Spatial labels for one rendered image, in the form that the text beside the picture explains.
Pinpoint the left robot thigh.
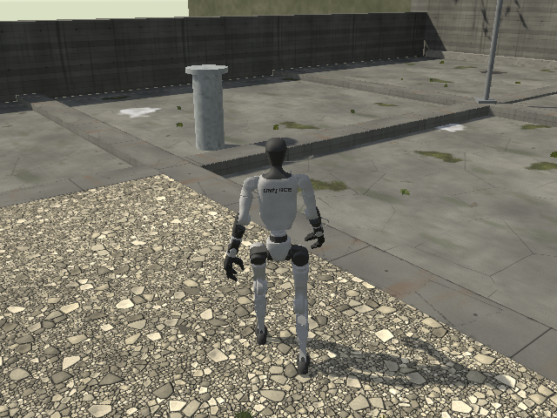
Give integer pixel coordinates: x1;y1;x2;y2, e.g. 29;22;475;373
250;242;267;295

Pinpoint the right robot foot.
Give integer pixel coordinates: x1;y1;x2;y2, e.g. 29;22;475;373
297;354;310;374

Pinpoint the robot right forearm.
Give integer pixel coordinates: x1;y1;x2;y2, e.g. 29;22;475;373
309;207;324;237

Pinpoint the robot left upper arm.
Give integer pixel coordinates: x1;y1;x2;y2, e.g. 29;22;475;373
237;176;259;226

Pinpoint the robot right hand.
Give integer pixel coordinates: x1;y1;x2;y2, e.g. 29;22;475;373
305;233;325;249

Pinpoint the robot left forearm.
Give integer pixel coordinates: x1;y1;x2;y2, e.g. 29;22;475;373
226;212;245;258

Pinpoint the robot left hand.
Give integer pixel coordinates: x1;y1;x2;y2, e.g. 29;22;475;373
224;254;244;281

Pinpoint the robot right upper arm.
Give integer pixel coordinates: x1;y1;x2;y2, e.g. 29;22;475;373
295;174;319;220

